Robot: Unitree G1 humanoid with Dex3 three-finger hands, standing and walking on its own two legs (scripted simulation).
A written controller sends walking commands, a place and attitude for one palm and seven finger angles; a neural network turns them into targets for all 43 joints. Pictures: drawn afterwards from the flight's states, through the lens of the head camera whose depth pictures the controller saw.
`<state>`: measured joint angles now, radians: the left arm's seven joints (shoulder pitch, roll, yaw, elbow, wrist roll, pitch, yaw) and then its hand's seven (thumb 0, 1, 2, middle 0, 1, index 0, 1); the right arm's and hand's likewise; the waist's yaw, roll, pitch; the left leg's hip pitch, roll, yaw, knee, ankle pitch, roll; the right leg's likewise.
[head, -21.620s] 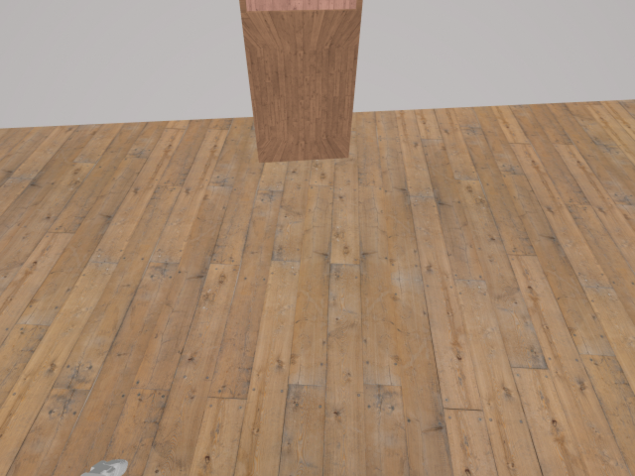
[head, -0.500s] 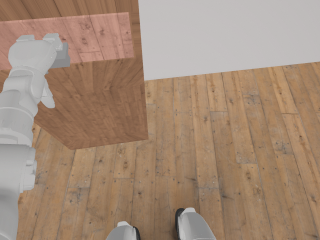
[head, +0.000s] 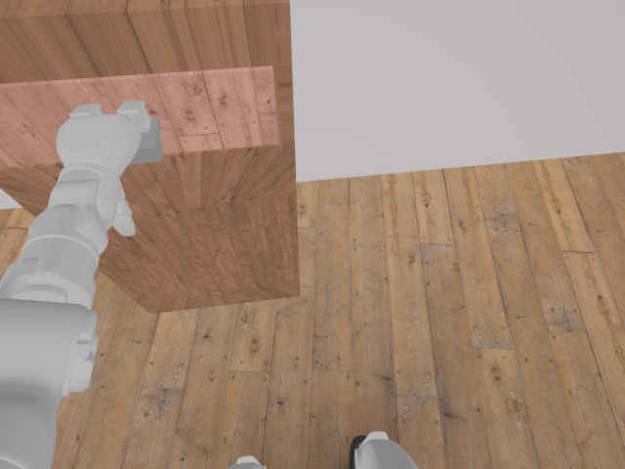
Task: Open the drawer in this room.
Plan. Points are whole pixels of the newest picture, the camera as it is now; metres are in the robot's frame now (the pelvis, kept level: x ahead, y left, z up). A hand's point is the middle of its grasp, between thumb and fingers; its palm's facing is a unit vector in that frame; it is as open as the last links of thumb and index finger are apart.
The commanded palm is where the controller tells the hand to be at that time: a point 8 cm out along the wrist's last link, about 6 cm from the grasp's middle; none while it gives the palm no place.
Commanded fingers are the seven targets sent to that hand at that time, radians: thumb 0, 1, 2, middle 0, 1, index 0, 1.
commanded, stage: close the thumb around the handle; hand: left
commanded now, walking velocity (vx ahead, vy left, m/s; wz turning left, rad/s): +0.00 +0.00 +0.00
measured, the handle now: (120, 138) +0.55 +0.23 +0.06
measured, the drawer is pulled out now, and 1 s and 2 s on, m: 0.00 0.00 0.01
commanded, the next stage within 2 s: pull the drawer open in 0.70 s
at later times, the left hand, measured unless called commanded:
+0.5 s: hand (120, 167) +0.50 +0.23 +0.05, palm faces -0.06 +0.00 -1.00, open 7.4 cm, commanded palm +0.50 +0.24 +0.09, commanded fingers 0.00 0.90 0.90 -0.40 -1.35 -0.40 -1.35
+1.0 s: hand (123, 174) +0.50 +0.23 +0.04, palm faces -0.07 -0.01 -1.00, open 6.2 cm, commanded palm +0.48 +0.23 +0.09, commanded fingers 0.00 0.90 0.90 -0.40 -1.35 -0.40 -1.35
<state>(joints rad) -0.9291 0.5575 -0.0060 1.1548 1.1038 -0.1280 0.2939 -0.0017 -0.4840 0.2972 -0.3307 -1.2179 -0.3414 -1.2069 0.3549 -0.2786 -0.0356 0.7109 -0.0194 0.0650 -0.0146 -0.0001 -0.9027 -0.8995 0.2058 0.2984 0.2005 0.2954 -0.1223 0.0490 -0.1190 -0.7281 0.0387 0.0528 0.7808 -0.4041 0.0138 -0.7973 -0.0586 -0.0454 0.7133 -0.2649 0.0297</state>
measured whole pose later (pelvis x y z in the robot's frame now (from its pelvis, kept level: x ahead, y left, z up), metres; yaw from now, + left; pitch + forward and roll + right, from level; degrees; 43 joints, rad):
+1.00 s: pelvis -0.01 +0.00 +0.00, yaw -1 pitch +21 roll -1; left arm -0.93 0.59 0.01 1.16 1.09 -0.12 0.29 0.00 0.61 0.82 -0.37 -1.35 -0.37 -1.35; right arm 0.39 -0.29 -0.04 0.74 -0.02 0.06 -0.02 0.00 -0.90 -0.90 0.21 0.30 0.20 0.30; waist -0.14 0.05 -0.11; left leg -0.76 0.04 0.06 0.79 -0.40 0.01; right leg -0.83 -0.05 -0.03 0.72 -0.25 0.03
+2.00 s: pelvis +0.02 +0.00 +0.01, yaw -2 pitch +19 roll -1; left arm -0.71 0.53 0.05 0.97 1.07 -0.11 0.30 0.01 0.64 0.79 -0.32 -1.35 -0.38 -1.36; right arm 0.39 -0.28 -0.08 0.75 -0.01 0.09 0.00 0.00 -0.90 -0.90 0.20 0.30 0.20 0.30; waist -0.10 0.06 -0.12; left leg -0.62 0.05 0.09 0.71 -0.41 0.01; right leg -0.72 -0.04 -0.01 0.66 -0.27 0.03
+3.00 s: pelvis +0.02 -0.02 +0.02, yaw +1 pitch +9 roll +0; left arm -0.23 0.40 -0.09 0.48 1.06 -0.04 0.32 0.01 0.63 0.82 -0.34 -1.34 -0.40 -1.35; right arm 0.15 -0.25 -0.05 0.71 0.00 0.04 -0.06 0.01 -0.90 -0.90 0.20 0.30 0.20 0.30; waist 0.05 0.07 -0.07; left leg -0.39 0.04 0.02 0.62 -0.38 -0.02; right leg -0.49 -0.05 -0.06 0.63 -0.30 0.01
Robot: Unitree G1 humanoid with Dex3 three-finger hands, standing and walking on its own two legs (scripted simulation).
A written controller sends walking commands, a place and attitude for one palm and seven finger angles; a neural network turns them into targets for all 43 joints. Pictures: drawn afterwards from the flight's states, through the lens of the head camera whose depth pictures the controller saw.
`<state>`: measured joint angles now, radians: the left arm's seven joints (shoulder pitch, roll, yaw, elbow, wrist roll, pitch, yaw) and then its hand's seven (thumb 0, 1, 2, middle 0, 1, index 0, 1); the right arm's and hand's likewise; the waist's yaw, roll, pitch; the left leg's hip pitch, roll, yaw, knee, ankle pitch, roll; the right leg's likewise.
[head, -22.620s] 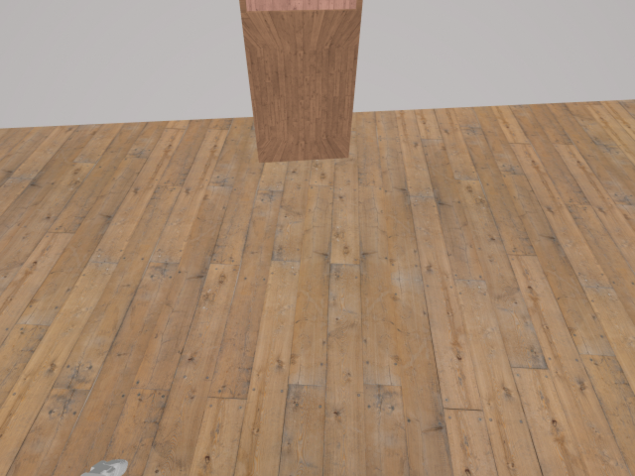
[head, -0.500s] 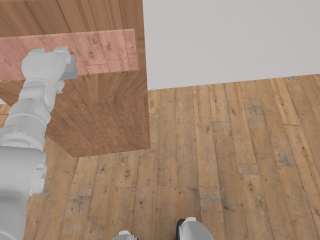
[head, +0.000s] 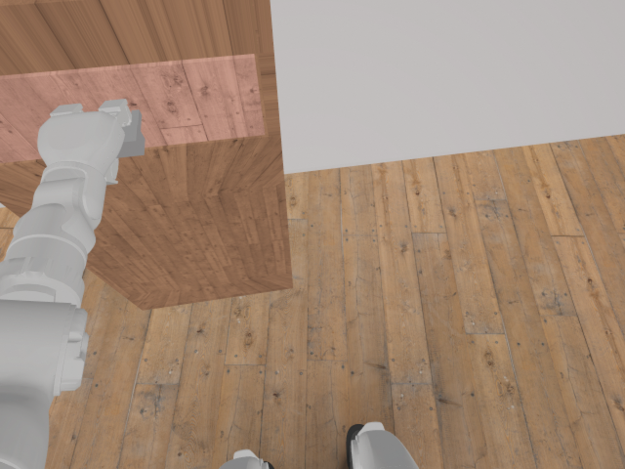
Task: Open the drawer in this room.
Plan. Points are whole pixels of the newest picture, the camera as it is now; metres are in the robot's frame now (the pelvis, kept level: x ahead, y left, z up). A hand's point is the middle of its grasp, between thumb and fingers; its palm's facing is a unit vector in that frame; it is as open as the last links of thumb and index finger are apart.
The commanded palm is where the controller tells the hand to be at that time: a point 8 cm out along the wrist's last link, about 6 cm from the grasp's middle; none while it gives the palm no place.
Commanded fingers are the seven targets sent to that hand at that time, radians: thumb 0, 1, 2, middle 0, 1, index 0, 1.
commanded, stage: pull the drawer open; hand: left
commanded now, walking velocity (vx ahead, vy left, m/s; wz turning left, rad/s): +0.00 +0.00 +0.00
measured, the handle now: (100, 132) +0.55 +0.24 +0.06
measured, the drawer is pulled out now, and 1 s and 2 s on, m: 0.00 0.01 0.15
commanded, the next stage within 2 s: none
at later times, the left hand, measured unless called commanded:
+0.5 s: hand (104, 168) +0.51 +0.24 +0.04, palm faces -0.05 +0.00 -1.00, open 6.1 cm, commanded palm +0.50 +0.24 +0.10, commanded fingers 0.00 0.90 0.90 -0.40 -1.35 -0.40 -1.35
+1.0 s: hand (104, 174) +0.50 +0.24 +0.04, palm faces -0.04 -0.03 -1.00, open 6.1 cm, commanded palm +0.46 +0.24 +0.10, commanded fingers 0.00 0.90 0.90 -0.40 -1.35 -0.40 -1.35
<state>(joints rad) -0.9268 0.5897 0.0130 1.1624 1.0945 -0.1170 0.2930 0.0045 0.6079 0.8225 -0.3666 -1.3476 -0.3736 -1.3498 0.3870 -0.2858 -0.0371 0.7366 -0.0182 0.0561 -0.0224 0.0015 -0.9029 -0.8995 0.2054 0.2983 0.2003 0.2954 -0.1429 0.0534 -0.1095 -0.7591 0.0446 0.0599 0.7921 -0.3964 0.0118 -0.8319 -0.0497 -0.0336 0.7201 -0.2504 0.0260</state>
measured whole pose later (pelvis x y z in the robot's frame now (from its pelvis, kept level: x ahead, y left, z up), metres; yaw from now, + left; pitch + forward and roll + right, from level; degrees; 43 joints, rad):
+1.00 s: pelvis +0.03 +0.00 +0.01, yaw -2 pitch +19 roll -1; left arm -0.71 0.53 0.05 0.97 1.07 -0.11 0.30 0.01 0.64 0.79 -0.32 -1.35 -0.38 -1.36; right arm 0.39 -0.28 -0.08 0.75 -0.01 0.09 0.00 0.00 -0.90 -0.90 0.20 0.30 0.20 0.30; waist -0.10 0.06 -0.12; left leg -0.62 0.05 0.09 0.71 -0.41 0.01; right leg -0.72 -0.04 -0.01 0.66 -0.27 0.03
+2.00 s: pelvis +0.03 -0.02 +0.02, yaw +2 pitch +9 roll +0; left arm -0.23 0.40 -0.09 0.48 1.06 -0.04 0.32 0.01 0.63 0.82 -0.34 -1.34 -0.40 -1.35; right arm 0.15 -0.25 -0.05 0.71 0.00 0.04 -0.06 0.01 -0.90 -0.90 0.20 0.30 0.20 0.30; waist 0.05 0.07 -0.07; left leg -0.39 0.04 0.02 0.62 -0.38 -0.02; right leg -0.49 -0.05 -0.06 0.63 -0.30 0.01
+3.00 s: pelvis +0.00 +0.00 +0.02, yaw -2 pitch +9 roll +1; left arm -0.22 0.39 -0.03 0.52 1.04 -0.06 0.36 0.01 0.64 0.79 -0.34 -1.35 -0.40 -1.35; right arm 0.23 -0.26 -0.06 0.68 0.02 -0.01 -0.04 0.01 -0.90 -0.90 0.20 0.30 0.20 0.30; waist 0.00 0.06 -0.07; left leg -0.41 0.02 0.09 0.59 -0.34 0.00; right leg -0.53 -0.05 0.01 0.60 -0.22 0.02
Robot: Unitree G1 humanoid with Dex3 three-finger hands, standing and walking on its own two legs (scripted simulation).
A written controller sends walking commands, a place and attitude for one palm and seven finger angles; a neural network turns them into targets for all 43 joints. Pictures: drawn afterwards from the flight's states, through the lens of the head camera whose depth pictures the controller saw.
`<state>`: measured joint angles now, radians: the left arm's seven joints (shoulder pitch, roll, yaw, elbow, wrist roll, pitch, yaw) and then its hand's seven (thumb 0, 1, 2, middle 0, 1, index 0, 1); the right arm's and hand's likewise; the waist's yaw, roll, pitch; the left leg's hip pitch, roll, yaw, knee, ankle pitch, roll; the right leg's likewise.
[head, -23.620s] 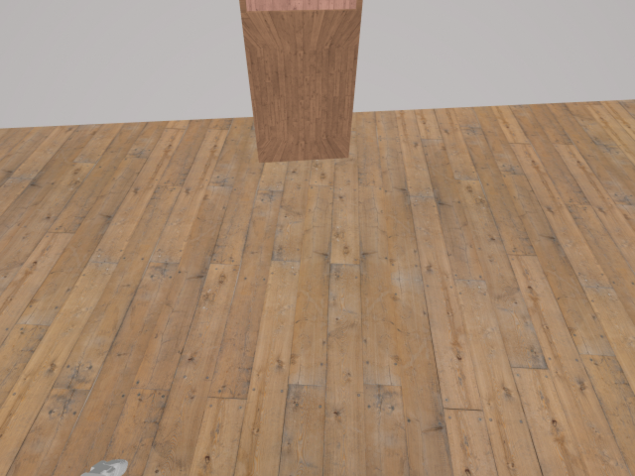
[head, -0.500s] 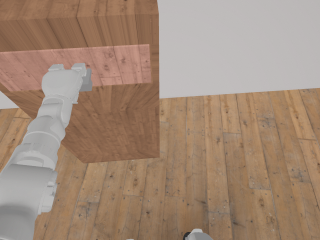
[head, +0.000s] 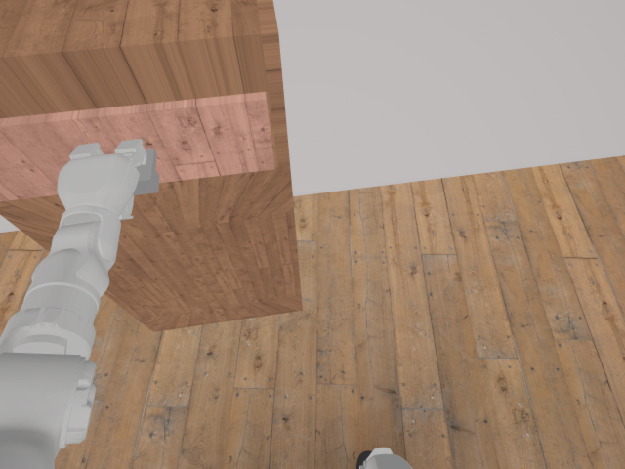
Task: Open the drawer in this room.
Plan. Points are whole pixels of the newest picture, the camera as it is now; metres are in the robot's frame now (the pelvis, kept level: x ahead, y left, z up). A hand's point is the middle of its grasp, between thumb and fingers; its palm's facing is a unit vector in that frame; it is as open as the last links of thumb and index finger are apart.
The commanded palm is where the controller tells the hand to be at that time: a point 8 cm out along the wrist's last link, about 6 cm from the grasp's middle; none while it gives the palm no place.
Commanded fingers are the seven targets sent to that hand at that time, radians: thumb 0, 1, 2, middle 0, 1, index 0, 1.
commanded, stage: pull the drawer open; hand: left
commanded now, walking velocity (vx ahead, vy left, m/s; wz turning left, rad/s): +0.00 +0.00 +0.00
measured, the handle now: (117, 170) +0.51 +0.25 +0.05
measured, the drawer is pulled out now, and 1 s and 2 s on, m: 0.01 0.15 0.15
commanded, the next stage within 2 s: none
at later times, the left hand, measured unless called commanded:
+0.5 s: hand (115, 253) +0.39 +0.24 +0.03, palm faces +0.00 -0.04 -1.00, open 6.0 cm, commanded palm +0.34 +0.25 +0.09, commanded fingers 0.00 0.90 0.90 -0.40 -1.35 -0.40 -1.35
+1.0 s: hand (108, 301) +0.32 +0.24 +0.03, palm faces -0.01 -0.01 -1.00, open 6.0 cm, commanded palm +0.31 +0.25 +0.09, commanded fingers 0.00 0.90 0.90 -0.40 -1.35 -0.40 -1.35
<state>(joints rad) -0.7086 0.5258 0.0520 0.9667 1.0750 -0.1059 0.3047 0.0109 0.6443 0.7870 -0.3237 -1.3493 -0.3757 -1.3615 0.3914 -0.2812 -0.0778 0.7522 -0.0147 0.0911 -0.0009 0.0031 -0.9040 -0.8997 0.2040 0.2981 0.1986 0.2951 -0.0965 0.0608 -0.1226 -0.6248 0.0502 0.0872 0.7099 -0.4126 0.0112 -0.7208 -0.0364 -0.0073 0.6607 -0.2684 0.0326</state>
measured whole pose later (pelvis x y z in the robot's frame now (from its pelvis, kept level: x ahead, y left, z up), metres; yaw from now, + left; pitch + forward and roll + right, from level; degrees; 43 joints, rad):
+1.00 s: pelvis +0.00 -0.02 +0.01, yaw +3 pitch +9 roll +0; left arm -0.23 0.40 -0.09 0.48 1.06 -0.04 0.32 0.01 0.63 0.82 -0.34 -1.34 -0.40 -1.35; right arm 0.15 -0.25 -0.05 0.71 0.00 0.04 -0.06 0.01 -0.90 -0.90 0.20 0.30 0.20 0.30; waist 0.05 0.07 -0.07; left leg -0.39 0.04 0.02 0.62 -0.38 -0.02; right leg -0.49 -0.05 -0.06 0.63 -0.30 0.01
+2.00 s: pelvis -0.03 -0.01 +0.01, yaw +0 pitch +9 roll +1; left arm -0.22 0.39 -0.03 0.52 1.04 -0.06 0.36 0.01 0.64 0.79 -0.34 -1.35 -0.40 -1.35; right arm 0.23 -0.26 -0.06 0.68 0.02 -0.01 -0.04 0.01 -0.90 -0.90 0.20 0.30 0.20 0.30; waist 0.00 0.06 -0.07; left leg -0.41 0.02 0.09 0.59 -0.34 0.00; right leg -0.53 -0.05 0.01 0.60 -0.22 0.02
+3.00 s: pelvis -0.01 -0.02 +0.02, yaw -1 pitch +1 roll +2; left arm -0.02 0.61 -0.11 0.43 0.34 -0.05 0.05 0.05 -0.14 0.44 -0.26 -0.99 -0.53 -0.84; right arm 0.21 -0.39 -0.03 0.85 -0.01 0.00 -0.03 0.01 -0.90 -0.90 0.20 0.30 0.20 0.29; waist -0.08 0.18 0.01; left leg -0.18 0.01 0.05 0.51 -0.35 -0.02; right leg -0.35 -0.04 0.03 0.60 -0.28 0.02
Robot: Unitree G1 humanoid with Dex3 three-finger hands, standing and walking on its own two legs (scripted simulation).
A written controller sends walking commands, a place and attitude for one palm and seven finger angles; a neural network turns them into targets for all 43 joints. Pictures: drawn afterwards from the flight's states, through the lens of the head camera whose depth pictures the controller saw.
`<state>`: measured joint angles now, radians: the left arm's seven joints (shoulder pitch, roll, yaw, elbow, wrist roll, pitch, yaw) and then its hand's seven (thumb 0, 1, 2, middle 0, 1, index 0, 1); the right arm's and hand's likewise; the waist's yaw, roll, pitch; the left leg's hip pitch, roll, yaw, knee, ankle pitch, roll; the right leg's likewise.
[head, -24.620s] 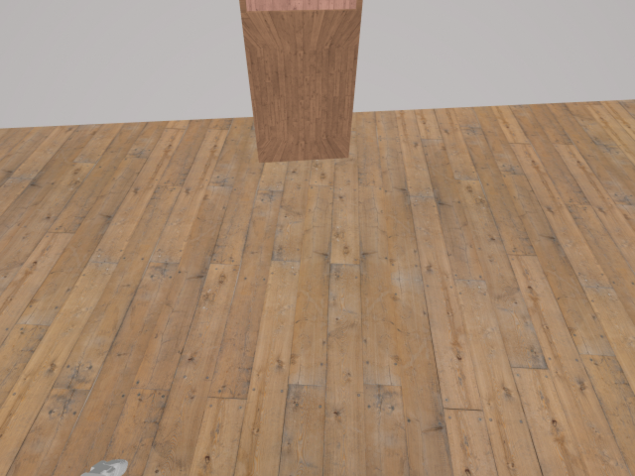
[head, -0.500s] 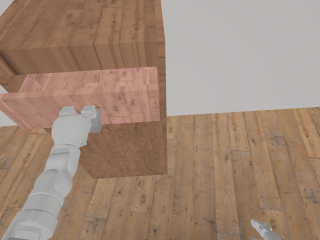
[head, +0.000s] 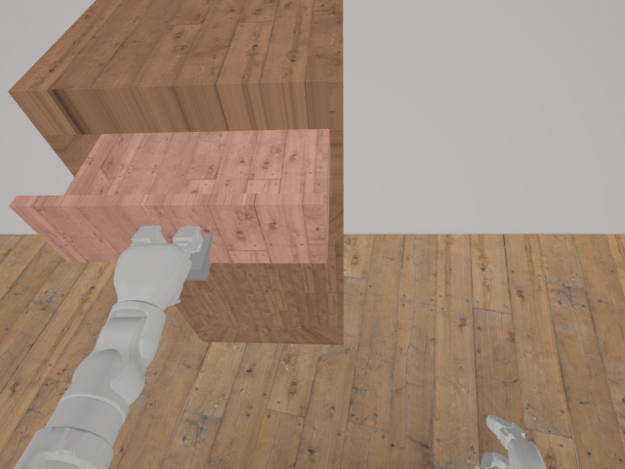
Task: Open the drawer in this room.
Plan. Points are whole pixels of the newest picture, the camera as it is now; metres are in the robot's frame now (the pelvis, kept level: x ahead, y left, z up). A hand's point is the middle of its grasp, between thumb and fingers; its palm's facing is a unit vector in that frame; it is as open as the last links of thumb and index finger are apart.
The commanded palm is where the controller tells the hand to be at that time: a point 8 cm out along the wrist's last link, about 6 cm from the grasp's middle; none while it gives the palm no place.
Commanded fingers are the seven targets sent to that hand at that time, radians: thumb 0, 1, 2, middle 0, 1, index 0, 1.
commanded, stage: pull the drawer open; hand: left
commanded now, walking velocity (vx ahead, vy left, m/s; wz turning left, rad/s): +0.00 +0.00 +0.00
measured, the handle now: (173, 253) +0.38 +0.24 +0.04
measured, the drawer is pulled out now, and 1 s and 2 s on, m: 0.15 0.15 0.17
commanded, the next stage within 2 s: relax the arm and regain balance in 1.72 s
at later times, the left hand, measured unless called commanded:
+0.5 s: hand (170, 287) +0.34 +0.24 +0.02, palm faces -0.02 +0.00 -1.00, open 6.1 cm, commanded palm +0.33 +0.25 +0.07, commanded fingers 0.00 0.90 0.90 -0.40 -1.35 -0.40 -1.35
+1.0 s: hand (169, 292) +0.33 +0.24 +0.02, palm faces +0.01 -0.05 -1.00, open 6.0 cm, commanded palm +0.27 +0.25 +0.07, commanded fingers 0.00 0.90 0.90 -0.40 -1.35 -0.40 -1.35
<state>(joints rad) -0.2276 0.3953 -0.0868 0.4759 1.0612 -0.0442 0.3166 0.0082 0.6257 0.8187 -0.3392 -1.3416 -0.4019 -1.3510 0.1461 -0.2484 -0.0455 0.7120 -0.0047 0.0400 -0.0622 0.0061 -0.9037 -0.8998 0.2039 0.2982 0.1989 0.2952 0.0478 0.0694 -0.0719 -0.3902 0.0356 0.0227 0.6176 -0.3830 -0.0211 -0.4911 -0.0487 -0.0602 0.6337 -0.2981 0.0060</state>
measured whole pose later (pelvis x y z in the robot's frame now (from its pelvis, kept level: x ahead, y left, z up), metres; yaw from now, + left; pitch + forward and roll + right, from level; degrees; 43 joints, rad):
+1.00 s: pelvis -0.03 +0.02 +0.00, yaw -3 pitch +9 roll +1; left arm -0.22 0.39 -0.03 0.52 1.04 -0.06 0.36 0.01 0.64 0.79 -0.34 -1.35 -0.40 -1.35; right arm 0.23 -0.26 -0.06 0.68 0.02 -0.01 -0.04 0.01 -0.90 -0.90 0.20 0.30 0.20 0.30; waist 0.00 0.06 -0.07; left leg -0.41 0.02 0.09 0.59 -0.34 0.00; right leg -0.53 -0.05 0.01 0.60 -0.22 0.02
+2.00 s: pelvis -0.01 +0.01 +0.01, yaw -5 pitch +1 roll +2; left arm -0.02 0.61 -0.11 0.43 0.34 -0.05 0.05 0.05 -0.14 0.44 -0.26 -0.99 -0.53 -0.84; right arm 0.21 -0.39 -0.03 0.85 -0.01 0.00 -0.03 0.01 -0.90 -0.90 0.20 0.30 0.20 0.29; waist -0.08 0.18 0.01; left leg -0.18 0.01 0.05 0.51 -0.35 -0.02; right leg -0.35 -0.04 0.03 0.60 -0.28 0.02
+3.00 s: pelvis -0.07 -0.01 +0.02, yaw -6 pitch -5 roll +3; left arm -0.11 0.69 -0.19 0.66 0.26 -0.08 0.02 -0.01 -0.48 0.30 -0.33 -0.74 -0.57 -0.67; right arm 0.25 -0.41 -0.01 1.15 0.01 0.01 0.04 0.00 -0.90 -0.90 0.20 0.30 0.20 0.30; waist -0.12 0.09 0.03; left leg -0.07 0.02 0.06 0.36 -0.21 -0.04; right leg -0.25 -0.02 0.05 0.47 -0.13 -0.01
